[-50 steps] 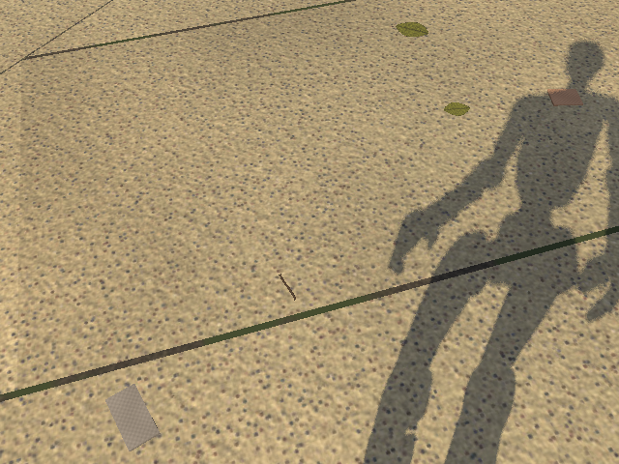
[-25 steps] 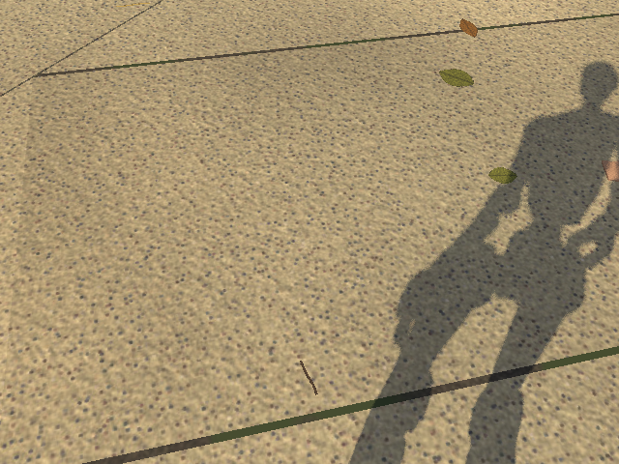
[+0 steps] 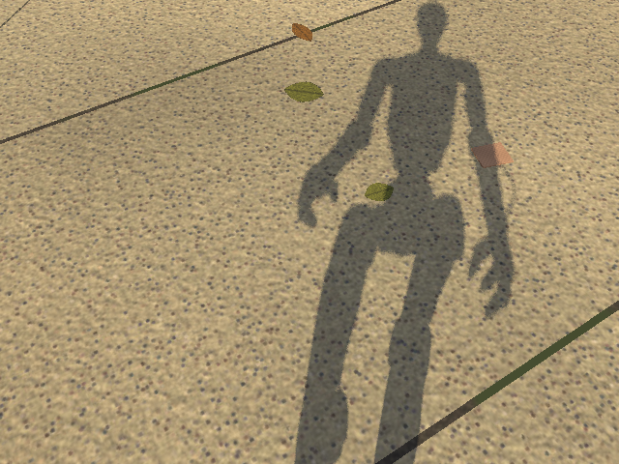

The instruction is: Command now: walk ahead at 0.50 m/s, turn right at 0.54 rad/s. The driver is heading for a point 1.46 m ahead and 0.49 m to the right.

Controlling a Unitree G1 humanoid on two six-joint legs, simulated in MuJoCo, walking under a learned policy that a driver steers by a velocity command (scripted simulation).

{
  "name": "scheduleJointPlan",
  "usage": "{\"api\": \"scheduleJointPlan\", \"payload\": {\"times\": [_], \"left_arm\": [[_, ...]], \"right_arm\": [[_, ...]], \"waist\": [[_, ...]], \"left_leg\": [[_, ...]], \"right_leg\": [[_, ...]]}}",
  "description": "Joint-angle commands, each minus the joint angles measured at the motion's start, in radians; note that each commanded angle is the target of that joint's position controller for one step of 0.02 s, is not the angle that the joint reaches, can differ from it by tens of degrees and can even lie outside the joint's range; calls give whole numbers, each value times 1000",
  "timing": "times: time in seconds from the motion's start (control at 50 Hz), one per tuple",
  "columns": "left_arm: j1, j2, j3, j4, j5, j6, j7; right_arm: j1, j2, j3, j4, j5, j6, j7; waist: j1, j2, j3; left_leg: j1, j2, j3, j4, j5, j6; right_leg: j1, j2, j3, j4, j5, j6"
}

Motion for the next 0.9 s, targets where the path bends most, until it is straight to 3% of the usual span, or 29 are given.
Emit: {"api": "scheduleJointPlan", "payload": {"times": [0.02, 0.04, 0.06, 0.1, 0.14, 0.18, 0.28, 0.36, 0.42, 0.46, 0.48, 0.5, 0.52, 0.54, 0.56, 0.58, 0.62, 0.7, 0.82, 0.9], "left_arm": [[313, 266, 85, 39, -32, 16, 25], [260, 214, 72, 39, -37, 16, 31], [213, 171, 60, 34, -34, 12, 32], [174, 139, 46, 25, -44, -4, 36], [199, 162, 49, 31, -46, -23, 33], [237, 184, 55, 34, -44, -28, 32], [340, 190, 57, 40, -42, -21, 33], [389, 203, 59, 36, -31, -17, 42], [343, 228, 64, 14, -24, -19, 53], [283, 245, 67, -3, -25, -26, 45], [277, 217, 59, -10, -35, -34, 35], [329, 112, 32, -48, -61, -39, 32], [400, 127, 31, -73, -53, -32, 33], [373, 180, 37, -32, -25, -13, 40], [306, 177, 37, -32, -17, -7, 28], [285, 154, 34, -37, -18, -2, 18], [282, 137, 30, -41, -2, 21, 1], [184, 123, 24, -86, -5, 37, -19], [-9, 79, 1, -153, -9, 29, -39], [-97, 71, -10, -182, -1, 23, -42]], "right_arm": [[-130, -142, -28, -175, -4, -35, 20], [-142, -137, -23, -187, 6, -48, 24], [-127, -135, -26, -174, 3, -48, 22], [-88, -120, -23, -167, -30, -10, 25], [-95, -105, -21, -182, -35, 18, 32], [-168, -102, -20, -214, -33, 27, 37], [-365, -106, -12, -286, -24, 26, 43], [-473, -115, -3, -334, -15, 12, 48], [-421, -147, -8, -337, -10, -1, 45], [-222, -191, -27, -280, -8, -14, 27], [-82, -232, -41, -254, -21, -28, 13], [36, -317, -58, -264, -48, -28, -4], [-23, -345, -69, -263, -35, -11, 1], [-110, -240, -50, -286, -26, 0, 7], [-158, -166, -32, -289, -17, 0, 10], [-180, -140, -23, -283, -20, -1, 12], [-153, -141, -21, -254, -13, -17, 11], [-106, -156, -32, -222, 0, -47, 24], [-50, -160, -35, -182, -2, -42, 26], [16, -186, -39, -141, -3, -32, 23]], "waist": [[133, -42, -207], [96, -10, -104], [45, 46, -41], [-6, 22, -36], [-17, 1, -49], [2, -20, -34], [81, -63, -18], [119, -71, -15], [73, -89, -23], [-23, -68, -104], [-90, -1, -199], [-100, 154, -354], [-19, 345, -399], [4, 138, -230], [1, 33, -119], [18, 37, -67], [33, 97, -35], [30, 91, -34], [-7, 80, 4], [-31, 86, 31]], "left_leg": [[-715, -28, -269, 608, 21, 4], [-694, 11, -261, 517, 113, 5], [-631, 40, -257, 421, 145, -1], [-514, 60, -257, 325, 157, -32], [-503, 54, -235, 270, 173, -56], [-543, 54, -220, 185, 243, -73], [-624, 26, -223, -50, 409, -81], [-618, -15, -228, -188, 430, -64], [-462, -42, -250, -299, 375, -31], [-169, -89, -228, -371, 323, 4], [51, -4, -299, -411, 295, 39], [306, 280, -621, -454, 93, 99], [337, 405, -1028, -590, 41, 188], [189, 370, -921, -591, -76, 181], [57, 311, -753, -607, -31, 164], [-26, 261, -619, -637, 87, 137], [-100, 207, -455, -667, 258, 120], [-61, 213, -313, -706, 444, 143], [-25, 173, -125, -708, 546, 122], [30, 201, -89, -696, 616, 114]], "right_leg": [[686, -399, 740, -322, 26, -269], [542, -370, 622, -347, 84, -222], [423, -313, 531, -369, 181, -170], [300, -234, 415, -388, 311, -133], [269, -200, 375, -393, 392, -136], [260, -177, 366, -407, 380, -120], [358, -161, 402, -389, 356, -76], [449, -184, 449, -331, 425, -71], [436, -203, 491, -269, 475, -29], [364, -155, 473, -84, 611, 16], [269, -84, 419, 134, 511, 41], [66, 10, 314, 441, 72, 70], [-137, 77, 247, 601, -366, 76], [-195, -18, 257, 672, -284, 73], [-181, -51, 240, 641, -203, 79], [-154, -80, 228, 592, -164, 87], [-117, -110, 207, 561, -135, 102], [-209, -131, 195, 528, -36, 120], [-222, -135, 129, 239, 158, 130], [-135, -107, 65, 48, 103, 94]]}}
Velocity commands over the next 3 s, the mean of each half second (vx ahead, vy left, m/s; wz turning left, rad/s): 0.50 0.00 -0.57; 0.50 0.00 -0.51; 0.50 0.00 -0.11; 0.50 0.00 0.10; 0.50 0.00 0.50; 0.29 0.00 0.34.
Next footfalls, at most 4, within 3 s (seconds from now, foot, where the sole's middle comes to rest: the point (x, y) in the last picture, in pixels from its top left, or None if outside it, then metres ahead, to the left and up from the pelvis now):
0.48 left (284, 461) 0.46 0.08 -0.75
1.00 right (432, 399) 0.58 -0.25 -0.75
1.56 left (422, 262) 0.95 -0.27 -0.75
2.08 right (532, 222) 1.07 -0.59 -0.75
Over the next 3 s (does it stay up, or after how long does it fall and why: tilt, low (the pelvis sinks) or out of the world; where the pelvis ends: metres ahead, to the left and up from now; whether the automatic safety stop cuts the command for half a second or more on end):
stays up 1.37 -0.51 0.03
